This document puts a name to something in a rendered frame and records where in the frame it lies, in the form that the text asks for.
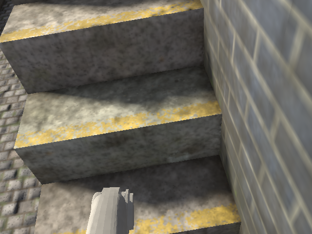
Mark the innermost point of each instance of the left robot thigh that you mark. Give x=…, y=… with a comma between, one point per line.
x=112, y=212

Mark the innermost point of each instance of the robot left shin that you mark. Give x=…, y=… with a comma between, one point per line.
x=96, y=194

